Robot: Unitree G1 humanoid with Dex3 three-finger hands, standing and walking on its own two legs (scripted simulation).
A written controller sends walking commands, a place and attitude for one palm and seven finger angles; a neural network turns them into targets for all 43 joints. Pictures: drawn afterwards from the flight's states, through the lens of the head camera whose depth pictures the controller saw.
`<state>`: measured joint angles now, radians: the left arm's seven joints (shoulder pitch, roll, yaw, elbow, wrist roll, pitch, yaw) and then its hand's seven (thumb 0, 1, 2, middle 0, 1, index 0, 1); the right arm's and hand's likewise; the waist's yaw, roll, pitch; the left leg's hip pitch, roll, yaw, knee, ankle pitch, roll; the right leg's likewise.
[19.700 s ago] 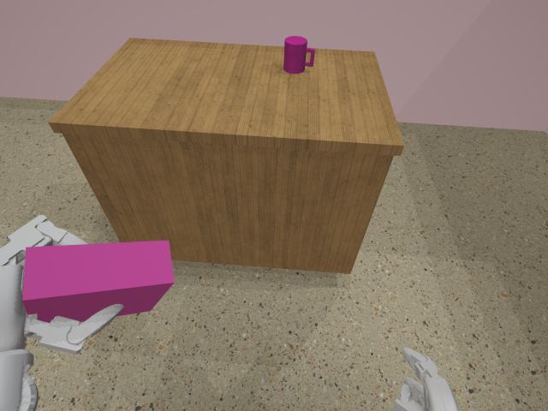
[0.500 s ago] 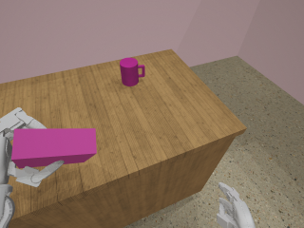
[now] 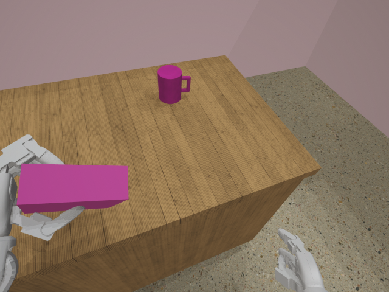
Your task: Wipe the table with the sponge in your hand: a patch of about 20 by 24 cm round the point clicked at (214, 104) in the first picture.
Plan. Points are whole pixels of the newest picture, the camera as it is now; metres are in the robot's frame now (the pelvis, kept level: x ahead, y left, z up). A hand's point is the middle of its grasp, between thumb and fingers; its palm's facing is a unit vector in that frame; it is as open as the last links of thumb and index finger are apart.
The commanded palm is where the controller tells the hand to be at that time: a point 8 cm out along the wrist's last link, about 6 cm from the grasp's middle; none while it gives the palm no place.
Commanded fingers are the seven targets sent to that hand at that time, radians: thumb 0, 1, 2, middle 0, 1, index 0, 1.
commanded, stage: look again from close up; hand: left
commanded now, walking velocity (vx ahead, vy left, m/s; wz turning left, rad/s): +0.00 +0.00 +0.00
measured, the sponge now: (90, 190) +0.24 +0.20 +0.13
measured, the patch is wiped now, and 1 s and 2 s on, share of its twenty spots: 0.00 0.00 0.00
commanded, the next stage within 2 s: turn the palm down, sponge in hand in 0.40 s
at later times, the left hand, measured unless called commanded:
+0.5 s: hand (45, 190) +0.22 +0.24 +0.16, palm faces +0.35 -0.85 -0.39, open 9.5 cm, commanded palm +0.16 +0.28 +0.18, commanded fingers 0.00 0.10 1.30 -1.20 -1.60 -1.20 -1.60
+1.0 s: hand (31, 195) +0.21 +0.26 +0.16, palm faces +0.45 -0.59 -0.68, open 9.5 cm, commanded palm +0.16 +0.27 +0.19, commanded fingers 0.00 0.10 1.30 -1.20 -1.60 -1.20 -1.60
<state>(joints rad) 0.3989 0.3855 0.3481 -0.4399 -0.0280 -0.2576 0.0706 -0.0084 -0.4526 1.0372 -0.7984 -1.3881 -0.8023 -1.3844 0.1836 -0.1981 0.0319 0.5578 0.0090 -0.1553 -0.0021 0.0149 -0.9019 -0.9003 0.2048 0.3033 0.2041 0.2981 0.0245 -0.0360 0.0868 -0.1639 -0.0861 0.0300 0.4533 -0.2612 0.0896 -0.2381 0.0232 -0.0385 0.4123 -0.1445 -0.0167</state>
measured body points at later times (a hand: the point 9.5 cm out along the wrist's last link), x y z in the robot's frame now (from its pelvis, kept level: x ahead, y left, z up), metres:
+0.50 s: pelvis +0.00 +0.00 +0.00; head +0.02 +0.02 +0.45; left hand +0.19 +0.29 +0.18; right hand +0.18 -0.22 -0.07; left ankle -0.01 +0.05 -0.74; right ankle +0.05 -0.11 -0.74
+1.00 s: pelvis -0.02 -0.06 -0.02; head -0.01 -0.08 +0.43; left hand +0.18 +0.28 +0.20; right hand +0.21 -0.26 -0.10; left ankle -0.01 +0.05 -0.74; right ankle +0.03 -0.11 -0.74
